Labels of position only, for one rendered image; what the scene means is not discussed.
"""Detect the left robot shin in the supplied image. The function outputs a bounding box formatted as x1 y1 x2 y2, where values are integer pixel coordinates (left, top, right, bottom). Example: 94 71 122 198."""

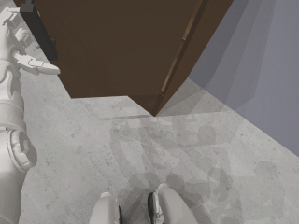
100 192 120 224

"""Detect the right robot thigh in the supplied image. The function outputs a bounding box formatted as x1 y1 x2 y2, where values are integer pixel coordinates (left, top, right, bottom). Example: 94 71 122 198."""
152 188 198 224

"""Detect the left robot forearm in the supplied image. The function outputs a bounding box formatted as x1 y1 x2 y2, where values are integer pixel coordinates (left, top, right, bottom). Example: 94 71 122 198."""
0 60 27 134

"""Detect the left robot hand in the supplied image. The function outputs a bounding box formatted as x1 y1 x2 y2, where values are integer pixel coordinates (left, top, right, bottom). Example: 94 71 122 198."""
0 6 61 76

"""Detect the cupboard door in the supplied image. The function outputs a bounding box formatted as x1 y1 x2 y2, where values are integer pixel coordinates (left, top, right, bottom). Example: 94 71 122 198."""
13 0 198 99

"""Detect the handle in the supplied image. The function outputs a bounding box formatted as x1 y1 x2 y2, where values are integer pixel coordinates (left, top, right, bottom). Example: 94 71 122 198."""
19 0 58 61

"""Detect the robot left upper arm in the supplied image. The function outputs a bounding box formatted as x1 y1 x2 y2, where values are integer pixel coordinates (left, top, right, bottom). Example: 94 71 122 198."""
0 129 37 224

